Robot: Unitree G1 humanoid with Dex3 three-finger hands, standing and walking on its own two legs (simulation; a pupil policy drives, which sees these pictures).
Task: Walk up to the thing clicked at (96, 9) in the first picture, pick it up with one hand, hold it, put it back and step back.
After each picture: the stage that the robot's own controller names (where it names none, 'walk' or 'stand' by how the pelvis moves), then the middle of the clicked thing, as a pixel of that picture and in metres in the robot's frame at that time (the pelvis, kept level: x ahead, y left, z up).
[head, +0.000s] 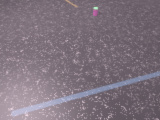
stand; (95, 11) +2.16 -0.29 -0.72
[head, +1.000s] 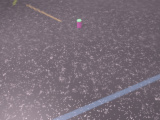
walk; (79, 23) +2.05 +0.09 -0.69
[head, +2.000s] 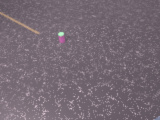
walk; (61, 37) +1.46 +0.26 -0.71
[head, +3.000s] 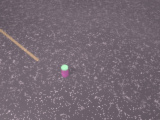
walk; (64, 71) +0.98 +0.16 -0.71
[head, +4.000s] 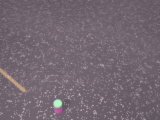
walk; (58, 106) +0.62 +0.14 -0.70
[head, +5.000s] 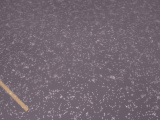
stand; out of the picture +0.40 +0.15 -0.70
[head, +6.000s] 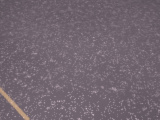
stand; out of the picture +0.37 +0.11 -0.72
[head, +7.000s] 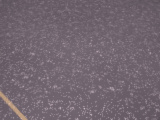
stand; out of the picture +0.37 +0.13 -0.73
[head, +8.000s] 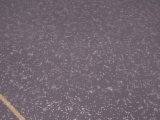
stand; out of the picture +0.37 +0.14 -0.73
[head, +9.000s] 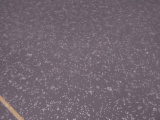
stand; out of the picture +0.36 +0.14 -0.73
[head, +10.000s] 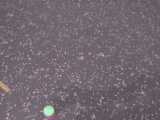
go down; (49, 112) +0.39 +0.15 -0.62
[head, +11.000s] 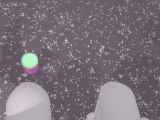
go down; (30, 64) +0.44 +0.19 -0.30
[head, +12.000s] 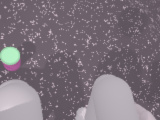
close in; (11, 59) +0.44 +0.21 -0.26
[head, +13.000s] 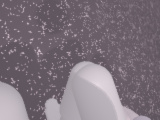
close; out of the picture +0.43 +0.24 -0.22
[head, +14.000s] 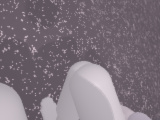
close; out of the picture +0.42 +0.24 -0.22
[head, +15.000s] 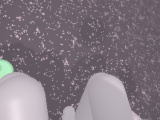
lift; out of the picture +0.33 +0.22 -0.16
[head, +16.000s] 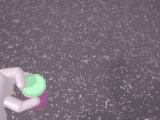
lift; (35, 92) +0.32 +0.15 +0.01
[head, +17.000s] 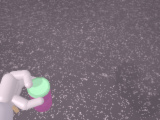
hold; (40, 95) +0.32 +0.13 +0.00
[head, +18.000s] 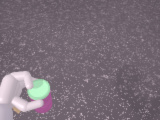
hold; (41, 97) +0.32 +0.14 +0.00
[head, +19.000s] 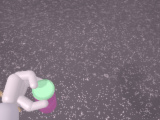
crouch; (45, 97) +0.32 +0.12 +0.00
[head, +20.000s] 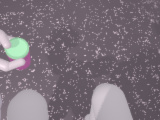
crouch; (19, 55) +0.44 +0.17 -0.09
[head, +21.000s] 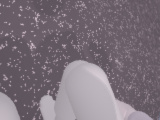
lower; out of the picture +0.44 +0.25 -0.23
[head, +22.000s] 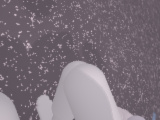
lower; out of the picture +0.44 +0.25 -0.23
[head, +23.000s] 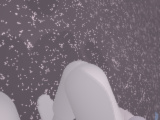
lower; out of the picture +0.44 +0.25 -0.23
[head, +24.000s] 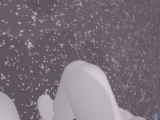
lower; out of the picture +0.44 +0.25 -0.23
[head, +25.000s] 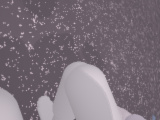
open; out of the picture +0.43 +0.23 -0.24
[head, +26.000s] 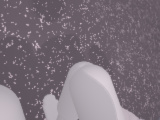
stand; out of the picture +0.44 +0.23 -0.23
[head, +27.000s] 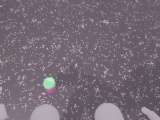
walk; (50, 85) +0.44 +0.14 -0.48
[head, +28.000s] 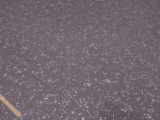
stand; out of the picture +0.39 +0.11 -0.66
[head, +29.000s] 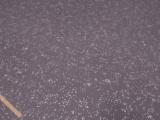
stand; out of the picture +0.40 +0.12 -0.66
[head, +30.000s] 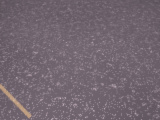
stand; out of the picture +0.41 +0.10 -0.72
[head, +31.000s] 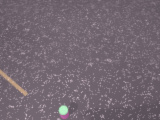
walk; (64, 112) +0.45 +0.13 -0.70
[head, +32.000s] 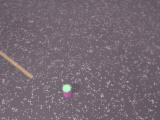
walk; (67, 91) +0.64 +0.12 -0.70
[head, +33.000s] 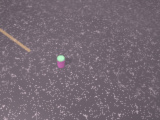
walk; (60, 61) +0.96 +0.12 -0.70
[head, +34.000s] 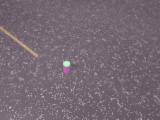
stand; (66, 67) +0.99 +0.10 -0.71
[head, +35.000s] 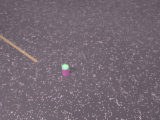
stand; (65, 70) +1.02 +0.12 -0.72
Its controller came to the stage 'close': yes
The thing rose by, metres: 0.72
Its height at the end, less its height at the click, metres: +0.00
